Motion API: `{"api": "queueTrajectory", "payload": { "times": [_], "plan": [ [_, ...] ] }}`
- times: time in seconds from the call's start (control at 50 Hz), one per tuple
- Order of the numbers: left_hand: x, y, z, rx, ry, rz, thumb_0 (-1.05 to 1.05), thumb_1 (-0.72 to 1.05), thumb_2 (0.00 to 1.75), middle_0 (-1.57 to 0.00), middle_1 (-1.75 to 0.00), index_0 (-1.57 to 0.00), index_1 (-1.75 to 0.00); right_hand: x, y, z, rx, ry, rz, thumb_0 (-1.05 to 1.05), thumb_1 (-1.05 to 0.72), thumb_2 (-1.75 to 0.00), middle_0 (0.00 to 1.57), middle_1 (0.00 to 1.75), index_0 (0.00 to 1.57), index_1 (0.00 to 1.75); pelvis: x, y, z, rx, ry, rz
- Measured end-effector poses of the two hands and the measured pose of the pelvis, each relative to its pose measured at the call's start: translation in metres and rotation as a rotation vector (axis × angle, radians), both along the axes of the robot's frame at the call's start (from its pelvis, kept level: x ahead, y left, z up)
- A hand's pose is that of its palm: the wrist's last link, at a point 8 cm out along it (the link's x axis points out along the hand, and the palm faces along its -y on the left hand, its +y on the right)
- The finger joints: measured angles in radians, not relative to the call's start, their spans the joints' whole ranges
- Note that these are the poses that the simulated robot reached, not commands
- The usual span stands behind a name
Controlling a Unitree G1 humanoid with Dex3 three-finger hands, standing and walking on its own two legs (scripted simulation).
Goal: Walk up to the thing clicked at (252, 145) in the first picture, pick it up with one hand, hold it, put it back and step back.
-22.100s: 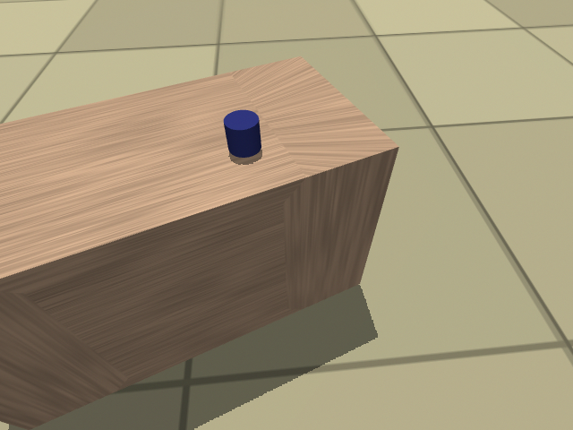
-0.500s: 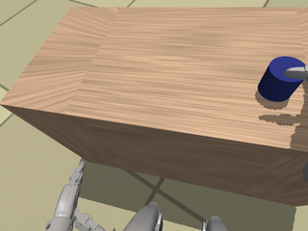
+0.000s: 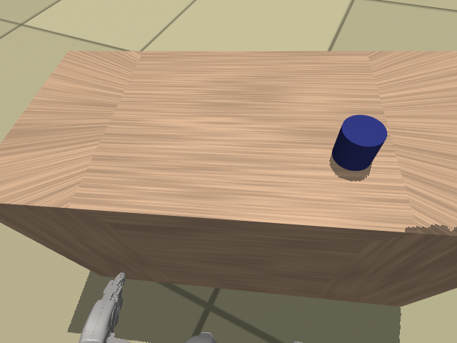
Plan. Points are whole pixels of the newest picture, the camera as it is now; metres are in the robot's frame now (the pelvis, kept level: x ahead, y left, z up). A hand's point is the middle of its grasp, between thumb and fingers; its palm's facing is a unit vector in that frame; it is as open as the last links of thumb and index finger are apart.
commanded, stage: sink last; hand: right
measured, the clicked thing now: (357, 143) +0.52 -0.20 +0.00
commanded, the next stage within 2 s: home in 0.90 s
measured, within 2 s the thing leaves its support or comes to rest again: neither
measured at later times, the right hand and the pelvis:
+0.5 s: hand out of the picture +0.23 -0.27 +0.12, palm faces +0.40 +0.84 -0.37, open 17.5 cm; pelvis +0.01 +0.01 +0.01, yaw -2 degrees
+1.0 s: hand out of the picture +0.14 -0.26 +0.12, palm faces +0.44 +0.80 -0.42, open 17.6 cm; pelvis -0.03 +0.03 +0.01, yaw -3 degrees
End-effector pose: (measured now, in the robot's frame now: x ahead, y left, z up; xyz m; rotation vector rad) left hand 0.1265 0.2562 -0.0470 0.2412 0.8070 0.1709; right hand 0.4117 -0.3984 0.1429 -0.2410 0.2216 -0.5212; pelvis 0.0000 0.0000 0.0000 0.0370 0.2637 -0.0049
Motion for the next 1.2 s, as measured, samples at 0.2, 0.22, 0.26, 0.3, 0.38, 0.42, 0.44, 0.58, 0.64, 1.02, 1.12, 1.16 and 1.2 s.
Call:
{"api": "queueTrajectory", "payload": {
  "times": [0.2,0.22,0.26,0.3,0.38,0.42,0.44,0.58,0.64,1.02,1.12,1.16,1.2],
  "plan": [
    [0.031,-0.01,0.005,-0.048,-0.072,-0.014,-0.01,-0.53,0.07,-0.05,-0.04,-0.05,-0.05,-0.064,0.02,-0.01,-0.1,-0.011,0.071,-0.02,0.56,-0.04,0.06,0.06,0.05,0.06,0.012,-0.005,0.008,-0.001,-0.071,-0.007],
    [0.033,-0.011,0.005,-0.058,-0.08,-0.011,-0.01,-0.53,0.07,-0.05,-0.04,-0.05,-0.05,-0.074,0.027,-0.014,-0.101,-0.014,0.09,-0.02,0.56,-0.05,0.06,0.06,0.05,0.06,0.013,-0.005,0.009,-0.003,-0.081,-0.007],
    [0.035,-0.011,0.004,-0.071,-0.085,0.002,-0.01,-0.53,0.07,-0.05,-0.04,-0.05,-0.05,-0.095,0.041,-0.021,-0.095,-0.016,0.12,-0.02,0.55,-0.05,0.06,0.06,0.06,0.06,0.015,-0.005,0.01,-0.007,-0.1,-0.008],
    [0.035,-0.008,0.002,-0.074,-0.077,0.021,-0.01,-0.53,0.07,-0.05,-0.04,-0.05,-0.05,-0.118,0.055,-0.025,-0.087,-0.024,0.14,-0.02,0.55,-0.05,0.06,0.06,0.06,0.06,0.016,-0.004,0.011,-0.011,-0.12,-0.008],
    [0.031,0.002,-0.005,-0.055,-0.044,0.054,-0.01,-0.53,0.07,-0.06,-0.04,-0.05,-0.05,-0.164,0.076,-0.023,-0.095,-0.058,0.151,-0.02,0.55,-0.05,0.07,0.06,0.06,0.06,0.013,-0.001,0.012,-0.018,-0.159,-0.014],
    [0.029,0.007,-0.006,-0.038,-0.04,0.063,-0.01,-0.53,0.07,-0.05,-0.04,-0.05,-0.05,-0.185,0.082,-0.016,-0.115,-0.079,0.144,-0.02,0.56,-0.05,0.07,0.06,0.06,0.06,0.011,0.001,0.012,-0.021,-0.175,-0.018],
    [0.03,0.009,-0.005,-0.03,-0.046,0.063,-0.01,-0.53,0.07,-0.05,-0.04,-0.05,-0.05,-0.194,0.084,-0.012,-0.129,-0.093,0.138,-0.02,0.56,-0.05,0.07,0.06,0.06,0.06,0.01,0.003,0.012,-0.023,-0.182,-0.02],
    [0.037,0.007,0.008,-0.035,-0.157,0.027,-0.01,-0.53,0.07,-0.05,-0.05,-0.04,-0.05,-0.25,0.105,0.006,-0.183,-0.149,0.124,-0.02,0.57,-0.05,0.06,0.06,0.06,0.06,0.001,0.013,0.011,-0.038,-0.214,-0.032],
    [0.034,0.004,0.01,-0.06,-0.188,0.016,-0.01,-0.53,0.07,-0.05,-0.05,-0.04,-0.05,-0.273,0.114,0.005,-0.177,-0.139,0.127,-0.02,0.58,-0.05,0.06,0.06,0.06,0.06,-0.002,0.016,0.011,-0.043,-0.221,-0.036],
    [-0.002,0.019,-0.001,-0.004,-0.174,0.005,-0.01,-0.54,0.08,-0.05,-0.05,-0.04,-0.06,-0.313,0.106,0.001,-0.249,-0.148,0.085,-0.02,0.58,-0.05,0.06,0.07,0.06,0.07,-0.03,0.026,0.007,-0.05,-0.248,-0.046],
    [0.001,0.005,0.001,-0.033,-0.207,-0.017,-0.01,-0.48,0.16,-0.07,-0.08,-0.06,-0.09,-0.313,0.103,0.003,-0.26,-0.175,0.089,-0.02,0.57,-0.05,0.06,0.06,0.06,0.06,-0.031,0.023,0.008,-0.048,-0.253,-0.042],
    [0.004,-0.007,0.0,-0.057,-0.213,-0.041,-0.01,-0.4,0.23,-0.08,-0.1,-0.08,-0.11,-0.312,0.105,-0.005,-0.238,-0.158,0.095,-0.02,0.57,-0.05,0.06,0.06,0.06,0.06,-0.031,0.022,0.008,-0.047,-0.254,-0.04],
    [0.007,-0.019,0.0,-0.082,-0.218,-0.066,-0.01,-0.31,0.31,-0.09,-0.13,-0.09,-0.13,-0.312,0.108,-0.017,-0.201,-0.13,0.104,-0.02,0.58,-0.04,0.05,0.06,0.06,0.06,-0.031,0.021,0.009,-0.046,-0.253,-0.039]
  ]
}}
